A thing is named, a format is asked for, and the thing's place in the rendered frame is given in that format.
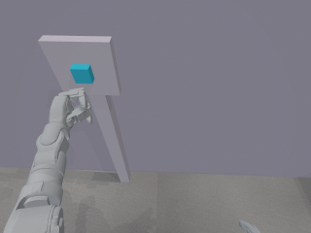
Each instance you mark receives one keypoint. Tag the panel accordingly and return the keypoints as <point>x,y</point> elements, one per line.
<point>62,52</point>

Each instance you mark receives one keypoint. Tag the robot left upper arm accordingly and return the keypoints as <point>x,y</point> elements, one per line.
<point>40,219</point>

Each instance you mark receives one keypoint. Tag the button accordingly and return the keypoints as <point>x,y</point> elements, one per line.
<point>82,73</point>

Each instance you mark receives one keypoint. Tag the left robot forearm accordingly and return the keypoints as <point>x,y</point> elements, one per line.
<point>44,184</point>

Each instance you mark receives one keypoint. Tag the robot left hand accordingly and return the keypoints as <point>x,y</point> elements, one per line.
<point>62,110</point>

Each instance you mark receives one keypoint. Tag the robot right hand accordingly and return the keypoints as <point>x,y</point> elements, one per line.
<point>247,227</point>

